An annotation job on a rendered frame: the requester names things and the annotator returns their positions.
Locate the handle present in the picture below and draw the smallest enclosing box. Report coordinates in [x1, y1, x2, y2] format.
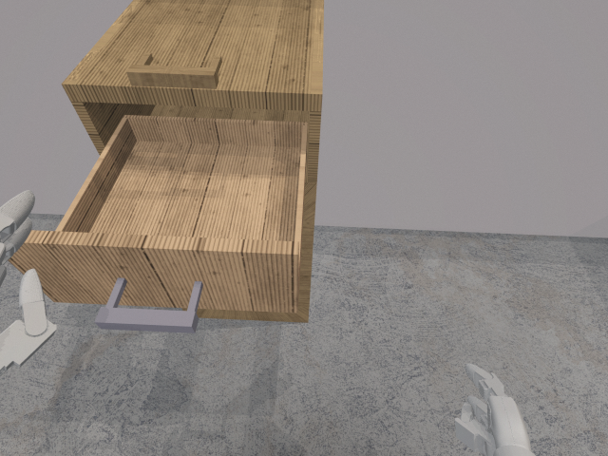
[126, 65, 219, 89]
[94, 277, 203, 333]

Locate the robot right hand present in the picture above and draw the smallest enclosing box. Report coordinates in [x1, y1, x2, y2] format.
[455, 363, 531, 456]

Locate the cabinet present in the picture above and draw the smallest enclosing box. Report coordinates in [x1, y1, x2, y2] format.
[62, 0, 324, 323]

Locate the robot left hand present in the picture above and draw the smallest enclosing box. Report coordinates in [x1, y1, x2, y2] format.
[0, 190, 56, 376]

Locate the drawer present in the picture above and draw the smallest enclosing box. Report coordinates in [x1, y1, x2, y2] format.
[9, 115, 308, 314]

